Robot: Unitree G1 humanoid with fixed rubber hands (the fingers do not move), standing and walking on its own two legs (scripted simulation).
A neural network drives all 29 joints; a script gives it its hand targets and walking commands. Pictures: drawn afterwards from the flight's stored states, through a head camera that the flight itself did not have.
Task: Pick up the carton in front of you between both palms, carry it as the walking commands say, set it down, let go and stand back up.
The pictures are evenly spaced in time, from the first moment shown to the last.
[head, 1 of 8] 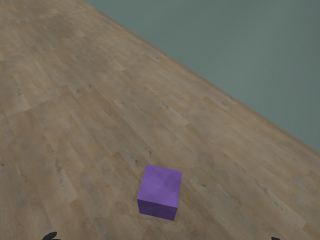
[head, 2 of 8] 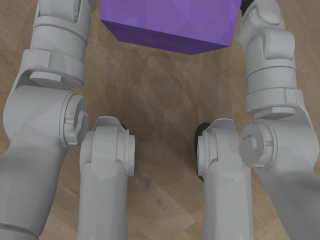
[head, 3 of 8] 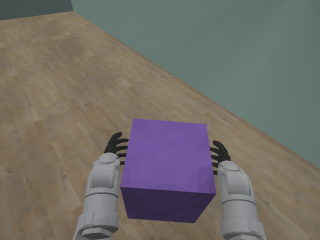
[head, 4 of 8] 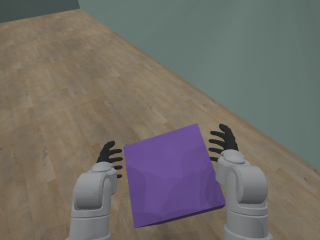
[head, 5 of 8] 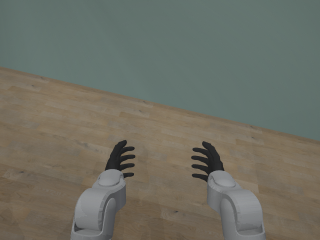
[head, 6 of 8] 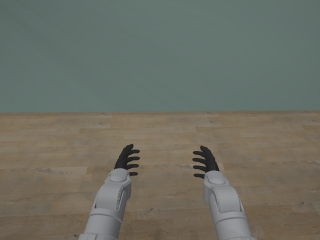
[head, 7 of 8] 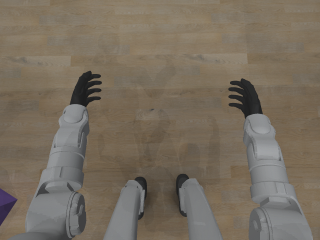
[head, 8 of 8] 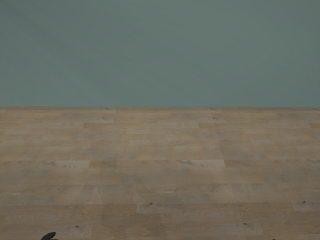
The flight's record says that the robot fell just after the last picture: no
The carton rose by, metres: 0.65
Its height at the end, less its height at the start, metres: +0.00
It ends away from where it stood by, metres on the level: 0.34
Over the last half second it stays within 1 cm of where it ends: yes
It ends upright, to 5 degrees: no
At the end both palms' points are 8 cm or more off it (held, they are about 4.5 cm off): yes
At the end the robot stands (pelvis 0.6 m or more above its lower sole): yes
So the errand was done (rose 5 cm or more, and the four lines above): no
